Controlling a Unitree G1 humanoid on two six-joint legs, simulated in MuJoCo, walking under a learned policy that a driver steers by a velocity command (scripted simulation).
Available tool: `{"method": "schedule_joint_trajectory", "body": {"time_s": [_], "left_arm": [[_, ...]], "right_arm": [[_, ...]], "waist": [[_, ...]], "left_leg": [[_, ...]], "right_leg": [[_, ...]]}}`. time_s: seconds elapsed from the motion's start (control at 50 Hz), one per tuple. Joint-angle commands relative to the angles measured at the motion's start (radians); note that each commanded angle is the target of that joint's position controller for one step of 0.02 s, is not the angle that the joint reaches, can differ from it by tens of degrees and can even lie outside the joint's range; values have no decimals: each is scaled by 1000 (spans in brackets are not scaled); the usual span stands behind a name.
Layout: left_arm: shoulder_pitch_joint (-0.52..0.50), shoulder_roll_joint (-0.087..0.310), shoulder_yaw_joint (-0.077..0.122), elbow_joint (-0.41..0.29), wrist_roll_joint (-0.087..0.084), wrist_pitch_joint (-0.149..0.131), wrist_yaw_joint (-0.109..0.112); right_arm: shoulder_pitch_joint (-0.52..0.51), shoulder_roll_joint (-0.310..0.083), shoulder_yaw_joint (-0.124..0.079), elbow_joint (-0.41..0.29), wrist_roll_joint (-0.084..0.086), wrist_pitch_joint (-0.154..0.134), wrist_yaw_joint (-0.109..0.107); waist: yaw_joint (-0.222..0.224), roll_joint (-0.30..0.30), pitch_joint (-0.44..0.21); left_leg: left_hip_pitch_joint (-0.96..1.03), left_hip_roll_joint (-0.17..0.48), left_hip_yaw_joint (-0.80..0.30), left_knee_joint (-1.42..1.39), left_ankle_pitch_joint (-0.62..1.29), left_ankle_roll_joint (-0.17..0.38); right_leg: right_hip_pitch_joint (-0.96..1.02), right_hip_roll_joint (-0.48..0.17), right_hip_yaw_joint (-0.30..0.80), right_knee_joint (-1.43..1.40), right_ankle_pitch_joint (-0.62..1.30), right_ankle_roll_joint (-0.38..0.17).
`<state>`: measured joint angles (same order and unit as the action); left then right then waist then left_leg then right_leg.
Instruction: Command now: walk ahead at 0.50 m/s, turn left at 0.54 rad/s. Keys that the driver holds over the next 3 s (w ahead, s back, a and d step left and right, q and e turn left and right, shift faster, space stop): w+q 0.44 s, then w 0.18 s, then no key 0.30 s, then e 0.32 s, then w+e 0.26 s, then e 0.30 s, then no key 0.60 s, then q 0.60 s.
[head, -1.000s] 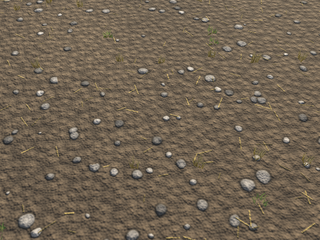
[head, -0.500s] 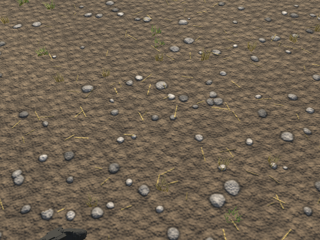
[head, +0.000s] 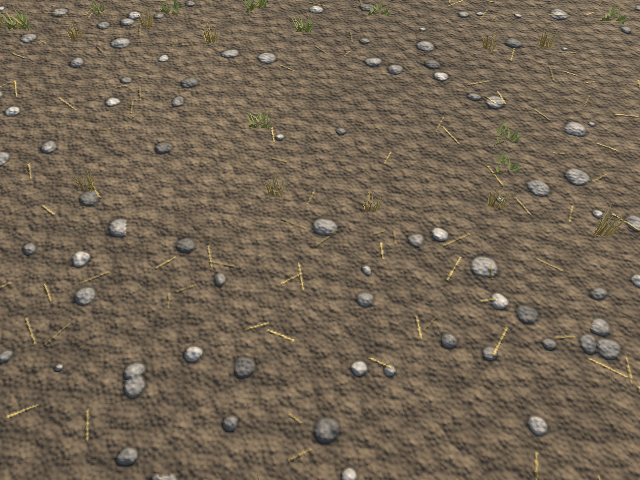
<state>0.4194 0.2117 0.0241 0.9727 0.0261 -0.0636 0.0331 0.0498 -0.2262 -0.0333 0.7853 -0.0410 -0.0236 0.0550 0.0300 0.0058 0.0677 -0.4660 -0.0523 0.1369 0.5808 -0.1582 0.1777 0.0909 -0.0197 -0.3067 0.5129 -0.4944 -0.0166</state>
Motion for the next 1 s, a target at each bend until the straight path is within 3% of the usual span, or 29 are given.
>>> {"method": "schedule_joint_trajectory", "body": {"time_s": [0.02, 0.04, 0.06, 0.08, 0.1, 0.14, 0.2, 0.3, 0.42, 0.44, 0.48, 0.5, 0.52, 0.54, 0.56, 0.58, 0.6, 0.62, 0.64, 0.7, 0.76, 0.82, 0.88, 0.92, 0.96, 0.98, 1.0], "left_arm": [[16, 77, 21, -133, -8, -6, -21], [-97, 151, 35, -183, -9, -18, -27], [-174, 151, 31, -210, -11, -35, -32], [-168, 152, 28, -207, -14, -46, -32], [-158, 149, 30, -195, -7, -41, -30], [-122, 133, 26, -190, 23, -1, -33], [-165, 109, 21, -217, 27, 31, -43], [-374, 116, 17, -293, 19, 36, -49], [-531, 125, 4, -361, 6, 16, -57], [-524, 133, 5, -366, 3, 12, -57], [-409, 159, 13, -335, 1, 2, -51], [-302, 183, 25, -299, 2, -4, -42], [-167, 206, 37, -263, 8, -17, -31], [-11, 266, 51, -253, 30, -24, -14], [-5, 359, 74, -240, 41, -13, -15], [-63, 277, 68, -240, 12, 0, -26], [-143, 190, 49, -253, 1, -1, -32], [-179, 148, 38, -247, 5, -5, -37], [-179, 135, 31, -234, 5, -13, -35], [-115, 128, 24, -177, -10, -46, -43], [-113, 143, 22, -151, -13, -49, -45], [-115, 137, 15, -131, -14, -29, -40], [-59, 149, 16, -95, -16, -15, -38], [-55, 151, 17, -81, -19, -7, -34], [-49, 139, 12, -66, -29, 0, -29], [-18, 122, 6, -70, -25, -3, -27], [80, 62, -8, -74, -30, -1, -24]], "right_arm": [[364, -291, -99, 51, -12, 1, -39], [381, -302, -104, 37, 26, 11, -36], [328, -268, -96, 42, 32, 13, -46], [285, -215, -84, 43, 35, 9, -50], [242, -180, -75, 40, 32, 1, -53], [214, -148, -60, 35, 39, -19, -55], [258, -185, -67, 47, 42, -41, -50], [369, -190, -69, 61, 41, -34, -51], [447, -204, -71, 62, 25, -28, -65], [436, -211, -73, 56, 23, -29, -69], [377, -224, -74, 41, 22, -34, -73], [363, -228, -73, 41, 22, -39, -69], [356, -220, -69, 46, 29, -47, -61], [375, -150, -48, 23, 36, -56, -54], [534, -71, -35, 17, 62, -52, -53], [511, -155, -41, 50, 23, -41, -62], [412, -164, -43, 40, 15, -38, -55], [345, -151, -39, 25, 14, -39, -48], [318, -141, -38, 19, 11, -34, -43], [344, -110, -31, 30, 3, -12, -40], [300, -89, -21, 23, 5, -6, -38], [195, -53, 5, 5, 11, -4, -33], [139, -56, 16, 9, 16, -4, -41], [136, -66, 16, 20, 15, -9, -51], [179, -72, 16, 47, 5, -26, -64], [221, -125, 5, 60, -4, -39, -75], [247, -182, -6, 58, 0, -37, -81]], "waist": [[-119, 211, -279], [-161, 115, -338], [-140, 39, -184], [-96, -24, -98], [-50, -64, -48], [-3, -49, -60], [-1, -20, -57], [-82, 40, -29], [-137, 69, -25], [-126, 76, -25], [-63, 89, -49], [-20, 78, -97], [51, 31, -168], [100, -60, -305], [11, -308, -385], [-5, -162, -283], [-12, -56, -141], [-16, -18, -81], [-26, -51, -50], [-55, -92, -83], [-68, -111, -104], [-47, -137, -102], [-15, -139, -115], [-18, -125, -101], [-49, -70, -86], [-47, 7, -128], [-6, 148, -209]], "left_leg": [[743, 315, -590, -106, -90, 230], [787, 385, -912, -265, -119, 305], [683, 373, -759, -309, -88, 262], [543, 342, -664, -330, 9, 217], [438, 286, -575, -338, 127, 173], [334, 217, -468, -351, 274, 144], [286, 163, -408, -364, 339, 125], [359, 132, -428, -359, 309, 62], [489, 159, -494, -272, 420, 50], [490, 167, -511, -255, 433, 39], [441, 171, -500, -203, 524, -3], [426, 152, -485, -103, 630, -23], [380, 97, -431, 78, 618, -45], [255, 45, -374, 345, 334, -64], [-36, -126, -274, 612, -372, -104], [-137, -45, -289, 698, -330, -91], [-136, -6, -285, 681, -228, -94], [-120, 20, -275, 631, -177, -98], [-98, 35, -267, 592, -168, -106], [-25, 12, -247, 542, -186, -139], [-42, 8, -214, 427, -128, -161], [43, 32, -136, 208, -18, -172], [115, 31, -110, 88, 43, -166], [154, 33, -115, 12, 43, -146], [289, 46, -140, -182, 175, -123], [422, 162, -236, -187, 455, -109], [573, 361, -379, -111, 838, -28]], "right_leg": [[-620, -27, 76, 862, 69, -4], [-799, 66, 308, 1011, -33, 3], [-881, -12, 363, 953, 87, -7], [-834, -48, 351, 851, 158, -8], [-772, -74, 351, 773, 176, -1], [-662, -89, 353, 687, 175, 30], [-669, -89, 319, 573, 228, 63], [-774, -72, 309, 342, 419, 81], [-767, -8, 313, 140, 444, 54], [-724, -1, 323, 102, 432, 43], [-526, 25, 316, 22, 389, 7], [-382, 53, 300, 1, 363, -14], [-199, 28, 310, -58, 391, -43], [18, -186, 537, -78, 189, -93], [201, -425, 1034, -199, 153, -233], [92, -400, 1110, -245, -5, -244], [-54, -345, 932, -263, 6, -221], [-143, -288, 791, -277, 133, -195], [-191, -249, 684, -279, 352, -177], [-214, -212, 497, -235, 1002, -179], [-203, -189, 396, -235, 1149, -179], [-249, -140, 311, -236, 1136, -152], [-223, -150, 323, -199, 1084, -143], [-214, -170, 355, -161, 1010, -137], [-251, -141, 389, -75, 846, -99], [-310, -104, 387, -10, 662, -65], [-406, -34, 345, 85, 202, -42]]}}
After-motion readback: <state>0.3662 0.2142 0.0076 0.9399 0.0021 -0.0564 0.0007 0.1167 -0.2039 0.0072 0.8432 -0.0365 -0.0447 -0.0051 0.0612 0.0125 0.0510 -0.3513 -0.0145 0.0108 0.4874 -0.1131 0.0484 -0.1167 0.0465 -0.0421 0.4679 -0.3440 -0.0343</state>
